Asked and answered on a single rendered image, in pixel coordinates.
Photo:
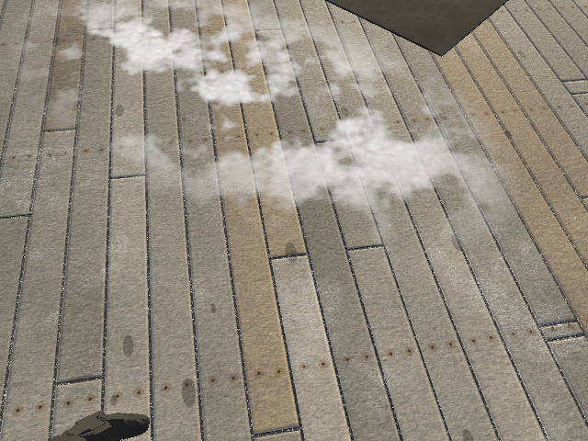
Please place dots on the left robot hand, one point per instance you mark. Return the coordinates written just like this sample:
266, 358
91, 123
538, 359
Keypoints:
106, 427

